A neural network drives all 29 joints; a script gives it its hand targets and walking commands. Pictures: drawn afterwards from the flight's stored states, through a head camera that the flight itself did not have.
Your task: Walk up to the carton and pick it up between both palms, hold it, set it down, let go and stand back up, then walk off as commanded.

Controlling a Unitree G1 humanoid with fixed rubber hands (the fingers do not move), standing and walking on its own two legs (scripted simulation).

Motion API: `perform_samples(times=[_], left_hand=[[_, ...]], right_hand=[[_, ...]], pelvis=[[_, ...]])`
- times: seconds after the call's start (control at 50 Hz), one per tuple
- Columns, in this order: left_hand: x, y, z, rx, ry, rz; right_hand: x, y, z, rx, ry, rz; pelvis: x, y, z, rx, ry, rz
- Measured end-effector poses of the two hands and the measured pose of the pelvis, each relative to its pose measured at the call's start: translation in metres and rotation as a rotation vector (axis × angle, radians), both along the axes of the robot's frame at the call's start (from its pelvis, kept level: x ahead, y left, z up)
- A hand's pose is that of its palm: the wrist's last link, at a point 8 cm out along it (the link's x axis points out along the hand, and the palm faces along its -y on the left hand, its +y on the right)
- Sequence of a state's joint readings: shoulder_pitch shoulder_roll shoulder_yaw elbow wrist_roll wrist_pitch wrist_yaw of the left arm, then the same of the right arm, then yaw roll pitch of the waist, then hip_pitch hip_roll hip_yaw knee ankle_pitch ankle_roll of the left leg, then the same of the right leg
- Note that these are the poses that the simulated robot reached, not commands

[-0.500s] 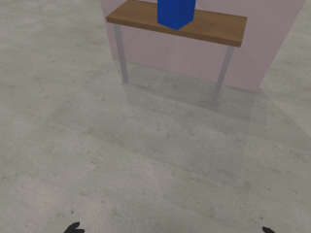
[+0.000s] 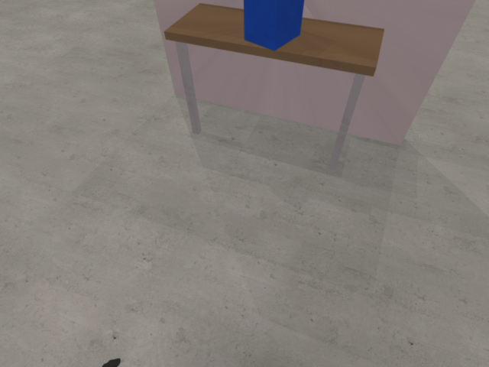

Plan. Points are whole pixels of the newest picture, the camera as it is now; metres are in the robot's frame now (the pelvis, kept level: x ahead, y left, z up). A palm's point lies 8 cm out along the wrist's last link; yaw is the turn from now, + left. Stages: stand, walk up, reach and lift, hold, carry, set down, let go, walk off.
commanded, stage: stand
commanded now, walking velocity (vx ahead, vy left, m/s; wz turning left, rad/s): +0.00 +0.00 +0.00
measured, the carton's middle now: (274, 4) +1.43 -0.05 -0.01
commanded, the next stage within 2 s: walk up in 0.40 s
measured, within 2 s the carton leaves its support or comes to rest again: neither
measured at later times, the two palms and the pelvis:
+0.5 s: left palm out of the picture +0.08 +0.28 -0.13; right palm out of the picture +0.08 -0.29 -0.12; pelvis +0.00 +0.00 +0.00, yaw +0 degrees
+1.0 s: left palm (79, 355) +0.14 +0.31 -0.09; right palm out of the picture +0.11 -0.35 -0.13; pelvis +0.09 -0.02 -0.01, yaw -10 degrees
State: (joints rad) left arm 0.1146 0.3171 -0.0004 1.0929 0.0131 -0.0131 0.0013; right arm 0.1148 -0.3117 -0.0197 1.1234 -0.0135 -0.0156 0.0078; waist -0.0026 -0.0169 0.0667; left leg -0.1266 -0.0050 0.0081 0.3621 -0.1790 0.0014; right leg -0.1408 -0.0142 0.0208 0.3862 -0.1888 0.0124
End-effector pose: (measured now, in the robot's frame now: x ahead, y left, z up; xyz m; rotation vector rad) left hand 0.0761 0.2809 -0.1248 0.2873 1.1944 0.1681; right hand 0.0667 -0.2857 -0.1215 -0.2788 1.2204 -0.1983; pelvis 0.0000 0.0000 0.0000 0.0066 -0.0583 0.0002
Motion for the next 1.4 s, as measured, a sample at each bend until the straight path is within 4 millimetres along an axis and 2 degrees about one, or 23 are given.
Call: perform_samples(times=[0.28,0.66,0.76,0.88,0.94,1.0,1.08,1.14,1.22,1.28,1.34,1.4], left_hand=[[-0.003,-0.004,-0.003,-0.011,0.02,-0.002],[0.008,0.004,0.001,-0.011,-0.007,-0.028],[0.017,0.016,0.003,0.048,0.037,-0.11],[0.05,0.023,0.018,0.133,-0.031,-0.118],[0.057,0.027,0.027,0.159,-0.033,-0.092],[0.068,0.029,0.033,0.171,-0.013,-0.094],[0.095,0.033,0.032,0.166,0.0,-0.119],[0.125,0.039,0.024,0.153,-0.01,-0.134],[0.177,0.051,0.005,0.132,-0.025,-0.157],[0.226,0.062,-0.015,0.124,-0.03,-0.192],[0.28,0.061,-0.021,0.109,-0.058,-0.243],[0.33,0.055,-0.016,0.09,-0.102,-0.301]], right_hand=[[0.004,-0.001,0.001,-0.002,0.0,0.005],[0.015,-0.004,0.006,0.006,-0.047,0.009],[0.012,-0.027,0.002,-0.002,-0.136,-0.058],[0.002,-0.063,-0.016,-0.02,-0.065,-0.127],[0.017,-0.066,-0.015,-0.01,-0.044,-0.123],[0.041,-0.064,-0.01,0.001,-0.072,-0.113],[0.082,-0.057,-0.006,0.005,-0.105,-0.103],[0.121,-0.049,-0.003,0.0,-0.13,-0.084],[0.18,-0.035,0.0,-0.022,-0.179,-0.068],[0.219,-0.024,0.001,-0.052,-0.245,-0.073],[0.235,-0.011,0.004,-0.057,-0.279,-0.11],[0.237,0.0,0.007,-0.054,-0.251,-0.143]], pelvis=[[0.002,0.0,0.0,0.001,0.006,-0.004],[0.008,0.002,-0.001,0.002,0.019,-0.036],[0.021,-0.002,-0.012,0.036,0.021,-0.11],[0.054,-0.018,-0.023,0.006,0.004,-0.147],[0.073,-0.02,-0.019,-0.015,-0.001,-0.172],[0.093,-0.019,-0.015,-0.03,-0.009,-0.182],[0.124,-0.014,-0.015,-0.044,-0.011,-0.196],[0.151,-0.007,-0.019,-0.053,-0.011,-0.198],[0.196,0.008,-0.031,-0.063,-0.01,-0.199],[0.228,0.022,-0.044,-0.021,-0.021,-0.206],[0.248,0.033,-0.045,-0.001,-0.017,-0.219],[0.267,0.037,-0.039,0.021,-0.018,-0.24]])
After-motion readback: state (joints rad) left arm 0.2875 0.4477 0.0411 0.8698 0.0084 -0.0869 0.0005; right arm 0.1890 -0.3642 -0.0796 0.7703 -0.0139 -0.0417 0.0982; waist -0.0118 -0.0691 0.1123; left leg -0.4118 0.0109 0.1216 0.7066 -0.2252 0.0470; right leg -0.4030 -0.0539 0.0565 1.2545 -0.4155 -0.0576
